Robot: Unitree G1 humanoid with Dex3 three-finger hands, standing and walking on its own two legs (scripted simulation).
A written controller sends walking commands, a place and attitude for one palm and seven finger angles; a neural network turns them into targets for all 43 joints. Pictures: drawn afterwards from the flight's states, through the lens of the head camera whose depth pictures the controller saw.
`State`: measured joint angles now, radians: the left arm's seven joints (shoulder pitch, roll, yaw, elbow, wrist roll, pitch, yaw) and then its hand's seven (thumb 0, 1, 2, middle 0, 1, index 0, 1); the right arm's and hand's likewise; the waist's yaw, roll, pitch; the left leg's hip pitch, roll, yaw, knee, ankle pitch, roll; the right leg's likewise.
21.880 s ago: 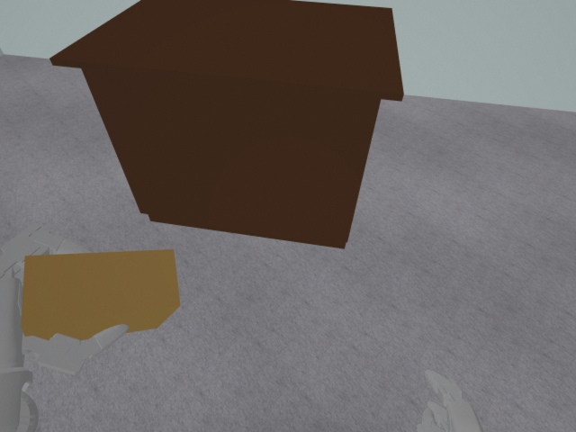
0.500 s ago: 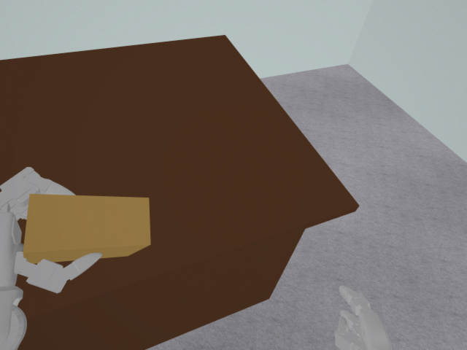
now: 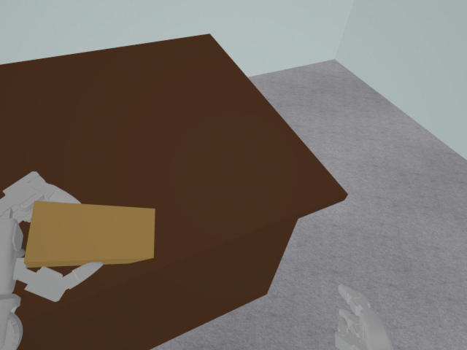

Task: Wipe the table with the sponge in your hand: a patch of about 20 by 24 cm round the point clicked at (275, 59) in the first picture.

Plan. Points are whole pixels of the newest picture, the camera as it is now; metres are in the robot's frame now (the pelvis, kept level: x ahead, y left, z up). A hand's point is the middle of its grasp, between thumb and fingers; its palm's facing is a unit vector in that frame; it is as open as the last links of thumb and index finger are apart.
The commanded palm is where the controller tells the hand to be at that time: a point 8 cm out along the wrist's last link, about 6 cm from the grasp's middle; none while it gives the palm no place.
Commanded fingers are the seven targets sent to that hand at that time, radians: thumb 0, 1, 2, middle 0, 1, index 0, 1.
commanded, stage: come to a stop and stand still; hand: left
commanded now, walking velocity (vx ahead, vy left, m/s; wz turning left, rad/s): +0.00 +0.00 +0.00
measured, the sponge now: (109, 238) +0.23 +0.19 +0.13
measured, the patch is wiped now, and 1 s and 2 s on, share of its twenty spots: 0.00 0.00 0.00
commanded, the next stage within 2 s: look again from close up in 0.62 s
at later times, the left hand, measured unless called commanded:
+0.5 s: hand (52, 228) +0.23 +0.25 +0.16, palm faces +0.38 -0.85 -0.37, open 10.1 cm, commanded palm +0.17 +0.28 +0.18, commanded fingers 0.00 0.10 1.30 -1.20 -1.60 -1.20 -1.60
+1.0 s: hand (41, 234) +0.22 +0.26 +0.16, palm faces +0.40 -0.84 -0.37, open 10.1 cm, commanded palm +0.16 +0.29 +0.18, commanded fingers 0.00 0.10 1.30 -1.20 -1.60 -1.20 -1.60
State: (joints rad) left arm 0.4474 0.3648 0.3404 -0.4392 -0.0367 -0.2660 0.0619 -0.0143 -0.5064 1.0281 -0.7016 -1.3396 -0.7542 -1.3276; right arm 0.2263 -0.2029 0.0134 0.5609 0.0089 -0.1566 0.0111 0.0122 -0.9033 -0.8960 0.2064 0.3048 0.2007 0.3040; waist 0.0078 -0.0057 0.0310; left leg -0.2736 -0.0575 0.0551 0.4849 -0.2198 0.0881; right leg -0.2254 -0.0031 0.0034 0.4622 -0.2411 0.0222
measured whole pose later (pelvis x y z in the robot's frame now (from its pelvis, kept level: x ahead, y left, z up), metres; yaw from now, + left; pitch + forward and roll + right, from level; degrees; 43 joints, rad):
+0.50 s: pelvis +0.01 +0.00 +0.00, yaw +1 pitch +0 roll -2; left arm 0.42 0.37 0.35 -0.43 -0.04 -0.23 0.08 -0.01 -0.51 1.03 -0.70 -1.34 -0.75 -1.33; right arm 0.19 -0.20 0.03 0.56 0.00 -0.13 -0.02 0.01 -0.90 -0.90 0.21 0.30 0.20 0.30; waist 0.02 -0.02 0.03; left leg -0.24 -0.05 0.03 0.46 -0.22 0.08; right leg -0.16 0.01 -0.02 0.38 -0.22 0.01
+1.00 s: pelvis +0.01 +0.00 +0.00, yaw +2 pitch +0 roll -2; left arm 0.43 0.36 0.35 -0.43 -0.04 -0.21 0.09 -0.01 -0.51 1.03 -0.70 -1.34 -0.75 -1.33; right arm 0.21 -0.20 0.02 0.58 0.01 -0.11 -0.03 0.01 -0.90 -0.90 0.21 0.30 0.20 0.30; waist 0.02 -0.01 0.03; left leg -0.23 -0.06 0.02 0.44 -0.21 0.09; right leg -0.15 0.00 -0.03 0.36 -0.21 0.02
